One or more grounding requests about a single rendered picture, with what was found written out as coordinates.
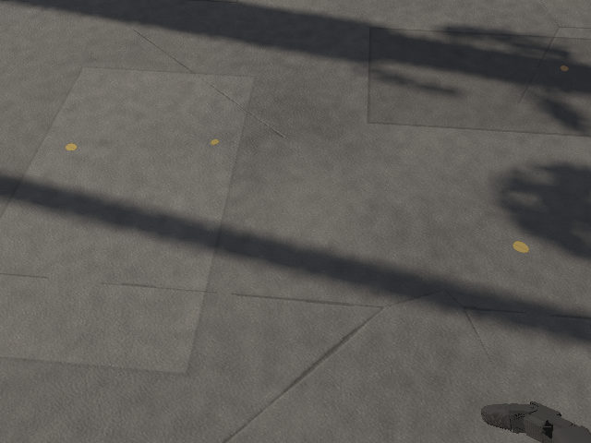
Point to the robot right hand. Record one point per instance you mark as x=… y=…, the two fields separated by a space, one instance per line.
x=537 y=421

